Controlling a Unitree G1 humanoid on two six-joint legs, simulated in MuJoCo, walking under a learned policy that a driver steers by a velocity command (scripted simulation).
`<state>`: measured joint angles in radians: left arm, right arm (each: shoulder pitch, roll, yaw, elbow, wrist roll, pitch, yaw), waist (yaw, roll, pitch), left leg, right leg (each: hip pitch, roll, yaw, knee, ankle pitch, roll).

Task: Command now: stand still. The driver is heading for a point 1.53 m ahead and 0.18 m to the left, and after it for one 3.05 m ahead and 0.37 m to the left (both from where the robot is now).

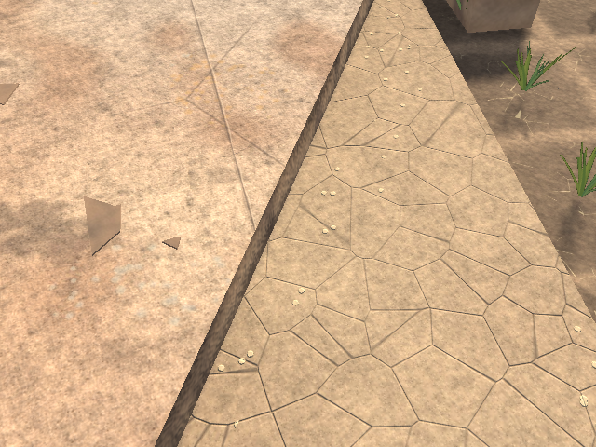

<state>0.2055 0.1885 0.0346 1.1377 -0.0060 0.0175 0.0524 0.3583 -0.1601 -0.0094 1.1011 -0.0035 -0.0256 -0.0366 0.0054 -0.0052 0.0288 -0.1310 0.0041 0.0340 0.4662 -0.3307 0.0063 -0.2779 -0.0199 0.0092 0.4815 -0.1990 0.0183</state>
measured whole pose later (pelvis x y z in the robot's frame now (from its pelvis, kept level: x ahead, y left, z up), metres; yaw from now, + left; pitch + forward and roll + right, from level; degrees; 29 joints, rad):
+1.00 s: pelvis +0.34 +0.00 -0.02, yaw +0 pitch +2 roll +0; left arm 0.42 0.23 0.04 1.06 -0.02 -0.08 0.01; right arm 0.03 -0.24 -0.06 0.87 0.01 -0.12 0.04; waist 0.03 0.00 0.05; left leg -0.51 -0.02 0.07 0.61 -0.13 0.08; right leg -0.13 0.00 0.04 1.03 -0.50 -0.03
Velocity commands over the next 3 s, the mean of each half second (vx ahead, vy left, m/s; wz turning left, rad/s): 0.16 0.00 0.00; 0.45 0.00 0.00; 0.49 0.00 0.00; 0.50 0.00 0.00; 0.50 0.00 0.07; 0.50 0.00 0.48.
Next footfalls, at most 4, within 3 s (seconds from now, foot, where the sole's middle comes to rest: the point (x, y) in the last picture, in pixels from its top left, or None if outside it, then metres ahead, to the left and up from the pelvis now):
0.92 left None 0.49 0.09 -0.77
1.50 right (376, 327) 0.80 -0.17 -0.77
2.08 left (291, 243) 1.08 0.05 -0.77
2.64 right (370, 158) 1.43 -0.20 -0.77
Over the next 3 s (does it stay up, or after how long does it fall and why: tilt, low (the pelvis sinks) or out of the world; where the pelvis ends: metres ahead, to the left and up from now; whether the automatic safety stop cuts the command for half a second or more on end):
stays up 1.42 -0.09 0.01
